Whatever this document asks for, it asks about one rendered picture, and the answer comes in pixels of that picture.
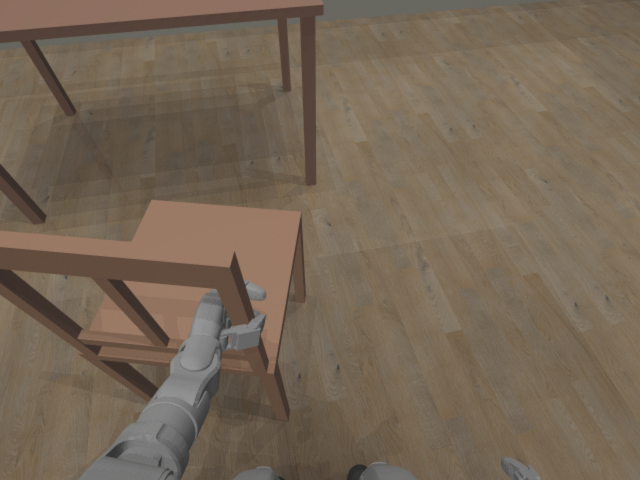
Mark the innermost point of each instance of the robot right shin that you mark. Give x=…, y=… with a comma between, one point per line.
x=373, y=465

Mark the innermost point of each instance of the table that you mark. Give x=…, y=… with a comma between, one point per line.
x=30, y=20

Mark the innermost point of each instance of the chair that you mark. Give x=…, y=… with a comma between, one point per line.
x=154, y=284

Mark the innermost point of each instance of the robot right hand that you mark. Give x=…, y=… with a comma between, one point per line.
x=518, y=471

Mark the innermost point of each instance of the robot left forearm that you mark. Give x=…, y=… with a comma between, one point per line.
x=170, y=423

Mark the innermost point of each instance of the robot left hand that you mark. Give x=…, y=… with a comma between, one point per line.
x=211, y=318

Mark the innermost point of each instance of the left robot upper arm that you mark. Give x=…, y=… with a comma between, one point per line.
x=109, y=468

